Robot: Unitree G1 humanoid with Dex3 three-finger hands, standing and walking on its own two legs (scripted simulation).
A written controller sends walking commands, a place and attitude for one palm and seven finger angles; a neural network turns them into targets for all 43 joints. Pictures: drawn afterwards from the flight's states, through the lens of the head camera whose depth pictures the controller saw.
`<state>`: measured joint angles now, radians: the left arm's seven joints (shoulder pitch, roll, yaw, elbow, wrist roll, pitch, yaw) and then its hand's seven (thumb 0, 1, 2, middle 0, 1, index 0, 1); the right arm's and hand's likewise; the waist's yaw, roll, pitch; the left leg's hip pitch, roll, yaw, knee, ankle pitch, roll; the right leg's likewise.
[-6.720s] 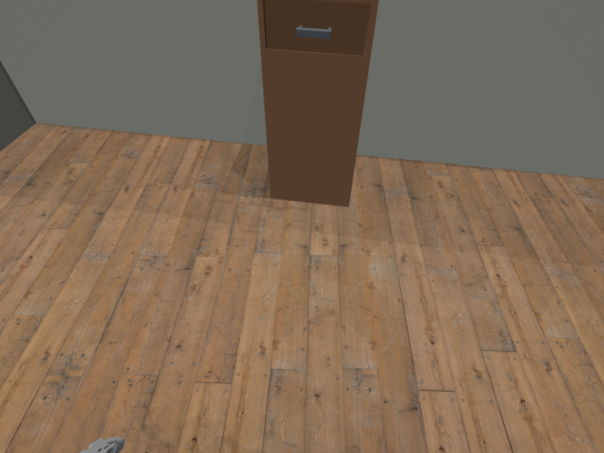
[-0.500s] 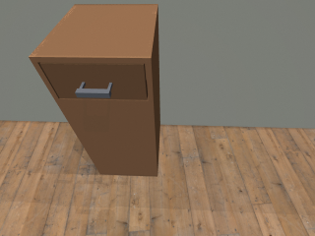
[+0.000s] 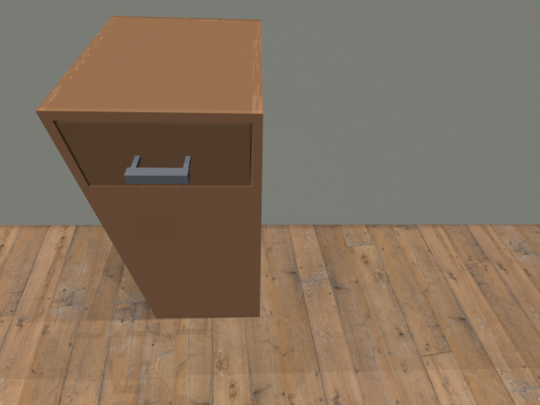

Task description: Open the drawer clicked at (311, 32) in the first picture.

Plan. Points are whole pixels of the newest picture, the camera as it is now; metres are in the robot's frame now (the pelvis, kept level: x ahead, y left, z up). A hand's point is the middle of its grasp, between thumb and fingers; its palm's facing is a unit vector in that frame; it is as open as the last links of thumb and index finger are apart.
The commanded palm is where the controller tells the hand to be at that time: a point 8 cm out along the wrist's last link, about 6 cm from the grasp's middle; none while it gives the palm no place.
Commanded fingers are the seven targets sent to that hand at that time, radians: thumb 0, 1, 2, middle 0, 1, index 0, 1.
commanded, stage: come to a stop and stand still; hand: left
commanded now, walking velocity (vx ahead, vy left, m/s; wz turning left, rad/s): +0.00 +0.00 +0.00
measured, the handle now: (160, 168) +0.51 +0.25 +0.04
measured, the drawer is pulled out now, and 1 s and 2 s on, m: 0.00 0.00 0.00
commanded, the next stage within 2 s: look again from close up in 0.28 s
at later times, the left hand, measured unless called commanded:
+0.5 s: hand out of the picture +0.00 +0.16 -0.18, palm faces +0.04 -0.98 -0.21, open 7.4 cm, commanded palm none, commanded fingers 0.00 0.90 0.90 -0.20 -0.30 -0.20 -0.30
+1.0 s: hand out of the picture -0.03 +0.20 -0.17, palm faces +0.04 -0.96 -0.27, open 7.4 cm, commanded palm none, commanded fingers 0.00 0.90 0.90 -0.20 -0.30 -0.20 -0.30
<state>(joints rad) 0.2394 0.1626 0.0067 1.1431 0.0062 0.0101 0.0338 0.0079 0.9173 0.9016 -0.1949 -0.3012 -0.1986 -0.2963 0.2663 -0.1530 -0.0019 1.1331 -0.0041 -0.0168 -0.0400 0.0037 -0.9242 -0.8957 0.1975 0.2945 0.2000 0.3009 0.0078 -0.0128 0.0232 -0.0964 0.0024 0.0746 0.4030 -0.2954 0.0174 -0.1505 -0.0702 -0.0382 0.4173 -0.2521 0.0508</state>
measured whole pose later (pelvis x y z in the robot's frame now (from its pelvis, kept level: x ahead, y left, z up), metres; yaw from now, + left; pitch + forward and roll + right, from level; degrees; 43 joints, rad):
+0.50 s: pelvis +0.00 -0.02 -0.01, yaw +1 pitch +0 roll +0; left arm 0.30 0.16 0.01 1.07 0.01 0.00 0.04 0.01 0.91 0.90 -0.20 -0.30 -0.20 -0.30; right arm 0.31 -0.15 -0.02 1.06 -0.01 -0.02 -0.04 0.01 -0.90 -0.90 0.20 0.29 0.20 0.30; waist -0.01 0.00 0.02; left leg -0.16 0.03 0.05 0.50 -0.33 -0.01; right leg -0.21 -0.05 -0.06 0.51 -0.30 0.02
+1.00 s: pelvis -0.06 -0.02 +0.00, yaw +1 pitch -3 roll +0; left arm 0.26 0.27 0.01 1.03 0.01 0.01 0.02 0.01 0.91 0.90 -0.20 -0.30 -0.20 -0.30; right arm 0.24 -0.26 -0.02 1.04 -0.02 0.01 0.00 0.01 -0.91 -0.90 0.20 0.29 0.20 0.30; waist 0.00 -0.01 0.00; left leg -0.19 0.03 0.04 0.48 -0.24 0.00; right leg -0.21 -0.04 -0.07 0.44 -0.18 0.02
